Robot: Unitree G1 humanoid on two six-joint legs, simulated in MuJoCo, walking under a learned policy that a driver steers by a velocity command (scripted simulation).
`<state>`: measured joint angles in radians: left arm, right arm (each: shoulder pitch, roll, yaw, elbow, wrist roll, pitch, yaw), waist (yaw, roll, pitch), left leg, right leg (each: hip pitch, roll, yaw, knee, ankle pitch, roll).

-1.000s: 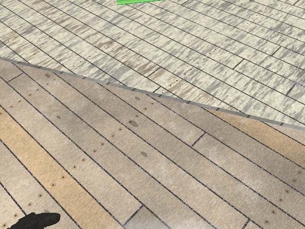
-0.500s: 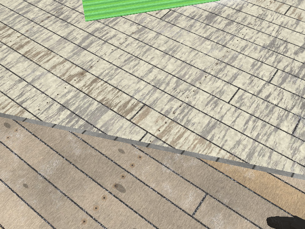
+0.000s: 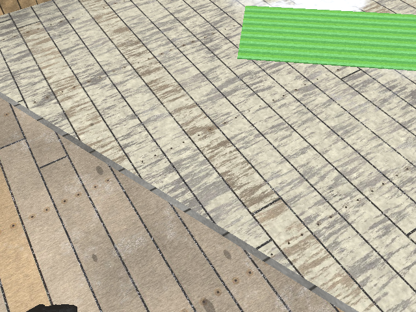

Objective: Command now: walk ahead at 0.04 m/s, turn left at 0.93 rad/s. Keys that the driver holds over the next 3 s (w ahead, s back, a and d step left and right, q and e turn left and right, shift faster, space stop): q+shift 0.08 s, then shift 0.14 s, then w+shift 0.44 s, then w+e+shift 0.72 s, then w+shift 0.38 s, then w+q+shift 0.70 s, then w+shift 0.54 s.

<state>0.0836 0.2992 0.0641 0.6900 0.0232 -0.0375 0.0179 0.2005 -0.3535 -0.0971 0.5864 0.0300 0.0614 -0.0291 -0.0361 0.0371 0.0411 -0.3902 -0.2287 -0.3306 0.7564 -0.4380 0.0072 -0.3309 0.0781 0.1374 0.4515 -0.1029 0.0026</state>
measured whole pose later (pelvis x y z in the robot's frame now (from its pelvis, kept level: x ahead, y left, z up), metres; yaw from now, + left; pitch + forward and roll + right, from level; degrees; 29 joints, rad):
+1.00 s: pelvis +0.42 +0.06 -0.01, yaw +4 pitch +1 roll -2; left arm 0.29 0.31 0.06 0.73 -0.01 -0.07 -0.04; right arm 0.28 -0.26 0.01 0.72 0.01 -0.14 0.00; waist 0.01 0.02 0.05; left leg -0.37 0.06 -0.11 1.28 -0.32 0.04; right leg -0.36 0.16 0.00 0.53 -0.18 -0.13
